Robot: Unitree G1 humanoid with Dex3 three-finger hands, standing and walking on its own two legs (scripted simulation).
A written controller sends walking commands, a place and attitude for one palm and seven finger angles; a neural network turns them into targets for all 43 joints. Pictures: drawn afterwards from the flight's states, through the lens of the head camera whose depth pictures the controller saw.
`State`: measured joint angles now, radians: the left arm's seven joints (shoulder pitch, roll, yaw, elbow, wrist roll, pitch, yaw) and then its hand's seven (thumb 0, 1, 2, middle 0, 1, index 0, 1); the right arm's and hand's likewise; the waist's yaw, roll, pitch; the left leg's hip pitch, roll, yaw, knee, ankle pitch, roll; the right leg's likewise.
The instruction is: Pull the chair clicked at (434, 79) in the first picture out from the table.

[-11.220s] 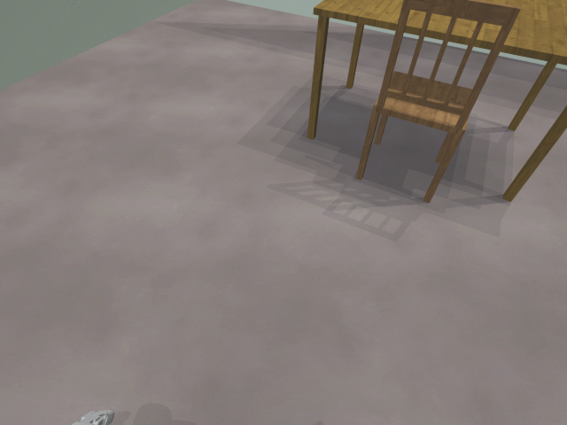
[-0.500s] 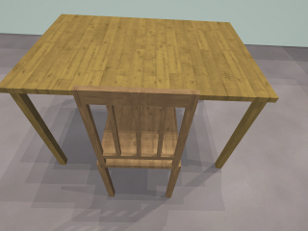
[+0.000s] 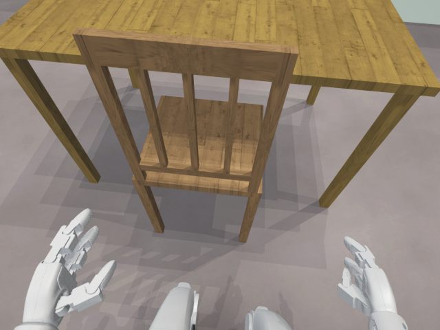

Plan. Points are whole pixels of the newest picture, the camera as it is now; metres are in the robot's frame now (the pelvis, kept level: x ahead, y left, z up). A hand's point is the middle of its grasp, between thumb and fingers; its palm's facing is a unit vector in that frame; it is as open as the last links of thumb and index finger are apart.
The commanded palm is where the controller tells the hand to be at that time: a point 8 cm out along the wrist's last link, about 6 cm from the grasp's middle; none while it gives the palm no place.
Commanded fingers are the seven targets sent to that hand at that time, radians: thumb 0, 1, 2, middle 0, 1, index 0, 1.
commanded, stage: raise the hand toward the chair's back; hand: left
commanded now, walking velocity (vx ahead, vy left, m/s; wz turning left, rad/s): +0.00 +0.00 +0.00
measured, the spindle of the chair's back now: (192, 129) +0.52 +0.12 +0.01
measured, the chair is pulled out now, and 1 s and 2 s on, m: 0.00 0.00 0.00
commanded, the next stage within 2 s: aim the fingers beside a spindle in 1.58 s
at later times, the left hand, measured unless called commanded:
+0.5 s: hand (96, 234) +0.25 +0.23 +0.05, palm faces +0.00 -1.00 -0.06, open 14.4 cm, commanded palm +0.22 +0.28 +0.06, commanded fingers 0.00 -0.31 0.38 -0.08 -0.11 -0.08 -0.11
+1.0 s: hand (75, 234) +0.24 +0.25 +0.07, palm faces +0.00 -1.00 -0.08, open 16.9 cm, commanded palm +0.22 +0.31 +0.07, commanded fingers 0.00 -0.50 0.30 -0.06 -0.08 -0.06 -0.08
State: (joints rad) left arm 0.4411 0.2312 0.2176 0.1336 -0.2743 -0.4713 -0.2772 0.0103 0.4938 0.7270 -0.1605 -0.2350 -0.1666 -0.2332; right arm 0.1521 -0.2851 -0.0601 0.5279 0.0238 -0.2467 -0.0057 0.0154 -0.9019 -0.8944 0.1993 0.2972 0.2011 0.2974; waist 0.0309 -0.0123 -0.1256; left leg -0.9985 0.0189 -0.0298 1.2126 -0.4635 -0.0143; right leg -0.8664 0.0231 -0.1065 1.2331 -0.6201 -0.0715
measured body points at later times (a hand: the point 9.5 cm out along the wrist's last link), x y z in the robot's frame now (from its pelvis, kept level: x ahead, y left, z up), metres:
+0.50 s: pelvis +0.02 +0.03 +0.01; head +0.11 +0.03 +0.45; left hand +0.24 +0.28 +0.06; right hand +0.17 -0.25 -0.08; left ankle +0.07 +0.13 -0.63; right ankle +0.00 -0.08 -0.63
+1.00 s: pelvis +0.00 +0.05 +0.02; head +0.07 +0.07 +0.46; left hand +0.23 +0.30 +0.07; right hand +0.19 -0.17 -0.05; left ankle +0.07 +0.13 -0.63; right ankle +0.00 -0.08 -0.63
